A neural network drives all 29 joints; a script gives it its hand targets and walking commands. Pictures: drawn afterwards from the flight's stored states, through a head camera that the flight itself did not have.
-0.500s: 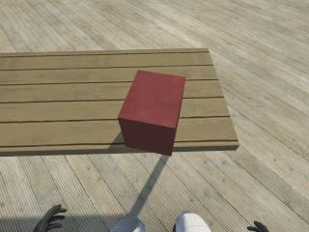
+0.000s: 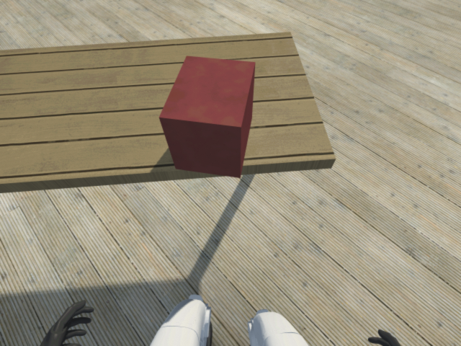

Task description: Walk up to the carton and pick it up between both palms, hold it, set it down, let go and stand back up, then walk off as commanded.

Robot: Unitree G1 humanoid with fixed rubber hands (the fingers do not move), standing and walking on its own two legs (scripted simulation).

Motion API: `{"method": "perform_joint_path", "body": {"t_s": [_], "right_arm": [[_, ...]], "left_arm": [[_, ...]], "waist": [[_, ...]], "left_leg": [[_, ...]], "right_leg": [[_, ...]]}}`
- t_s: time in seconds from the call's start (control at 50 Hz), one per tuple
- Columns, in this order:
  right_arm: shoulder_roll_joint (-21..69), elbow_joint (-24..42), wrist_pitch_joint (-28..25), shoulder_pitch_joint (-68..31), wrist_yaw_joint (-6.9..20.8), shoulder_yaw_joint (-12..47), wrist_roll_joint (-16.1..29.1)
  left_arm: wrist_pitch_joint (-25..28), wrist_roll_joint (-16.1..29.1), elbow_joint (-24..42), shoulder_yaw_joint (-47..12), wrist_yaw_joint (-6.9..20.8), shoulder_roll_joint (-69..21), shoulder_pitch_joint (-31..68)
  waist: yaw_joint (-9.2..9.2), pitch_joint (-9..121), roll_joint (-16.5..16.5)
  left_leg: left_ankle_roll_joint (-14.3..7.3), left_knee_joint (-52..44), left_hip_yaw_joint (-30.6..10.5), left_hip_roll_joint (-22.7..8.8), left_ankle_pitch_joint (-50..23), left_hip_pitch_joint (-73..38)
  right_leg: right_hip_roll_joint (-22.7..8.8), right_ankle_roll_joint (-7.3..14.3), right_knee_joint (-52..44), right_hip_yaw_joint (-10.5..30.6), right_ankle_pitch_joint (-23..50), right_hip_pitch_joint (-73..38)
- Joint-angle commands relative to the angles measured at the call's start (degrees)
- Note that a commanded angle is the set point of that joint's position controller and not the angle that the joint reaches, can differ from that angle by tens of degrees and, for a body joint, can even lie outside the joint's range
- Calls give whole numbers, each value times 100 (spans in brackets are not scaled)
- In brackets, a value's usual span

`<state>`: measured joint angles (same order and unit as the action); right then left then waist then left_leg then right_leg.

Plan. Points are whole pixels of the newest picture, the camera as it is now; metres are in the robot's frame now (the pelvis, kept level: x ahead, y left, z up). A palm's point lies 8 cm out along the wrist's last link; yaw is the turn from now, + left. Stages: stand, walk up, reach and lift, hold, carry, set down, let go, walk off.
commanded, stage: walk off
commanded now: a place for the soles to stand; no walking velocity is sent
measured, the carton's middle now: (213, 117) +0.62 +0.06 -0.04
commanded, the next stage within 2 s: stand in 1.66 s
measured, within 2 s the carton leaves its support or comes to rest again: neither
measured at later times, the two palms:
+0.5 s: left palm out of the picture -0.01 +0.32 -0.06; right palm out of the picture -0.06 -0.28 -0.10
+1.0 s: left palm out of the picture -0.19 +0.31 -0.08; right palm out of the picture -0.22 -0.30 -0.10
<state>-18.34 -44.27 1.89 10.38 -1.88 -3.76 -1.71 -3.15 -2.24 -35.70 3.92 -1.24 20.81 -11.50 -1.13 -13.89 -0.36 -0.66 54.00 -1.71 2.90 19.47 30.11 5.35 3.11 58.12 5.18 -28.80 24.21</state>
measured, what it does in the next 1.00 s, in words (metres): walks backwards: left foot, then right foot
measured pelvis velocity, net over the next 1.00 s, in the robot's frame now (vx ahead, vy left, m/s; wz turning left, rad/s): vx -0.28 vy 0.01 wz -0.03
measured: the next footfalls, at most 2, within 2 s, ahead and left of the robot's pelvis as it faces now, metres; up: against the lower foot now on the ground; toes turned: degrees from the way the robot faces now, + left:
left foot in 0.50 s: -0.11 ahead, +0.11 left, +0.00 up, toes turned -4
right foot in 0.92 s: -0.22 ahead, -0.11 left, +0.00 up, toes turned +8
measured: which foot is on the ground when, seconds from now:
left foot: down 0.00-0.00, up 0.02-0.48, down 0.50-0.96, up 0.98-1.00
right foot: down 0.00-0.50, up 0.52-0.90, down 0.92-1.00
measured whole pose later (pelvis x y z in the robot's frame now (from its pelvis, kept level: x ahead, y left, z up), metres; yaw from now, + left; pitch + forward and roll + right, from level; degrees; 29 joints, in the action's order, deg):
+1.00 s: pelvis -0.28 +0.01 +0.01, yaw -2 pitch -8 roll +0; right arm -20.2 -45.5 2.0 14.2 -1.7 -3.4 -1.8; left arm -4.1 -2.1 -36.7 3.2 -0.3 21.1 -17.0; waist -1.0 -12.5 -0.3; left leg -2.7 55.4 -3.1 3.8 26.5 28.0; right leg 6.6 1.5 55.0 7.9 -27.8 19.1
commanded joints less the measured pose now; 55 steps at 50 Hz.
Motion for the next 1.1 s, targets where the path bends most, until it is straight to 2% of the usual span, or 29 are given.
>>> {"method": "perform_joint_path", "body": {"t_s": [0.0,0.04,0.06,0.14,0.18,0.2,0.22,0.36,0.42,0.46,0.48,0.5,0.52,0.54,0.56,0.6,0.66,0.7,0.72,0.76,0.8,0.82,0.88,0.9,0.92,0.94,0.96,0.98,1.08], "right_arm": [[-1613,749,-54,-330,-232,-287,115],[-1706,430,-21,323,-219,-346,131],[-1725,356,-12,398,-180,-368,196],[-1829,235,-42,775,-142,-365,222],[-1731,201,-40,783,-142,-322,194],[-1750,181,-26,812,-136,-351,188],[-1729,169,-29,927,-144,-340,188],[-1769,73,11,1340,-33,-350,97],[-1655,-29,38,1602,72,-389,104],[-1642,-95,-5,1989,101,-412,32],[-1626,-50,-16,1756,93,-414,-40],[-1987,292,-48,1083,55,-402,-84],[-2589,451,-28,858,30,-479,-74],[-2540,569,-75,207,-79,-422,-73],[-2235,701,-105,-389,-129,-299,-70],[-1945,699,-170,-356,-146,-262,-5],[-1916,679,-200,306,-129,-353,6],[-1980,623,-261,630,-150,-434,-6],[-1922,617,-272,528,-158,-392,27],[-1723,667,-274,333,-94,-381,16],[-1820,567,-286,414,-84,-394,-37],[-1898,645,-284,325,-102,-406,-43],[-2054,564,-214,409,-58,-446,-79],[-1888,586,-165,310,-62,-406,-56],[-1620,543,-173,404,-85,-329,0],[-1547,540,-190,80,-159,-340,28],[-1833,501,-216,-10,-187,-417,12],[-1825,323,-251,533,-156,-444,85],[-1654,93,-373,1052,-45,-292,158]], "left_arm": [[238,-14,112,625,12,1923,-679],[296,-34,249,530,-55,1711,118],[313,6,189,520,-76,1579,216],[329,88,283,507,-45,1347,-74],[345,88,310,523,-44,1238,-148],[364,88,242,535,-58,1213,-339],[343,92,300,537,-52,1242,-179],[165,46,511,559,-12,1353,295],[97,8,370,563,-18,1406,612],[-32,95,343,482,-20,1342,528],[-46,147,271,438,-63,1167,158],[-24,165,254,324,-69,746,60],[-21,61,395,468,-134,1261,653],[-7,2,395,514,-151,1359,583],[-7,60,203,504,-103,1393,237],[-34,127,-1,548,-54,1380,-317],[-18,116,35,548,-77,1435,-287],[-17,71,69,479,-84,1412,-341],[4,101,-39,475,-83,1445,-331],[68,49,-190,462,-52,1414,-628],[88,42,-191,468,18,1311,-677],[95,55,-212,477,36,1390,-873],[160,95,-305,487,104,1189,-1062],[204,40,-364,483,110,1177,-1335],[225,-12,-276,519,117,1367,-1260],[219,9,-236,550,100,1801,-888],[232,-45,-59,548,71,1844,-180],[297,-7,15,494,29,1763,162],[382,18,147,262,63,1238,62]], "waist": [[624,1409,1050],[242,1003,328],[198,982,235],[240,1473,388],[334,1595,528],[382,1690,517],[368,1820,582],[202,1533,1144],[-33,1399,1548],[-229,1495,992],[-145,1429,370],[-19,1064,-1230],[-247,761,-824],[102,41,-186],[360,-166,43],[374,250,-169],[54,628,-366],[-98,983,-426],[-2,842,-201],[29,1048,-732],[43,959,-636],[129,1109,-664],[147,1116,-961],[331,1326,-772],[514,1036,807],[605,494,1874],[388,164,734],[145,300,555],[143,1029,696]], "left_leg": [[5,1599,-907,473,1428,842],[29,2391,-1221,547,936,683],[26,2252,-1349,493,595,799],[180,2108,-1201,477,200,1017],[185,2096,-1114,434,410,940],[187,1950,-1027,433,368,965],[180,2111,-1099,397,568,656],[31,1535,-381,188,1024,-612],[-220,-208,-46,-165,1211,-1403],[-353,-1730,-188,-141,725,-2321],[-563,-2375,-865,-350,831,-2229],[-806,-3183,-3123,-1649,814,-1506],[-1227,-3940,-4882,-2396,1396,-66],[-1036,-4263,-5129,-2343,2104,850],[-957,-3867,-4188,-2053,1878,808],[-489,-3521,-3100,-1652,1409,-67],[-553,-2989,-3451,-1677,118,-1554],[-708,-3008,-3600,-1732,572,-1811],[-557,-3049,-3459,-1647,585,-1785],[-780,-3240,-3321,-1534,1827,-1475],[-704,-3476,-3350,-1536,2119,-1373],[-947,-3339,-3379,-1808,2062,-1248],[-802,-3187,-2505,-1521,1894,-108],[-587,-2490,-1941,-1319,1752,471],[-196,-1024,-1172,-460,2344,1422],[-48,618,-474,359,1856,1371],[-3,1170,-1124,201,1324,636],[27,1396,-928,128,997,322],[25,438,-350,-280,980,-515]], "right_leg": [[-2417,544,-3844,3508,1506,-773],[-2079,428,-3730,3093,1072,-306],[-1845,78,-3731,2710,682,-493],[-1632,-340,-3846,2507,370,-1800],[-1743,-55,-3663,2435,1012,-2014],[-1673,-210,-3615,2424,1278,-2375],[-1823,126,-3604,2413,1294,-2091],[-1831,945,-3840,2097,-105,-418],[-1680,711,-3765,1912,-164,228],[-1300,358,-2898,1652,-295,854],[-814,148,-1429,1236,-669,1068],[463,-153,619,310,-564,1794],[691,-359,1835,1001,-631,1523],[745,-315,2379,1500,-179,1243],[607,-336,2701,1347,224,1287],[510,-351,2895,1127,562,1374],[418,-467,2879,1218,269,2005],[231,-405,2590,1139,213,1906],[278,-396,2562,1089,265,2029],[34,-450,1991,771,250,1301],[-74,-387,1047,416,13,910],[-274,-318,745,297,-290,718],[-346,29,-1550,-94,-700,-1234],[-396,167,-2161,236,-476,-2107],[-945,536,-3179,1771,-1645,-1778],[-2072,926,-4374,3964,-2775,-234],[-2196,993,-4494,4100,-2331,720],[-2025,1035,-4174,3579,-2016,671],[-1478,941,-3495,2345,-458,-266]]}}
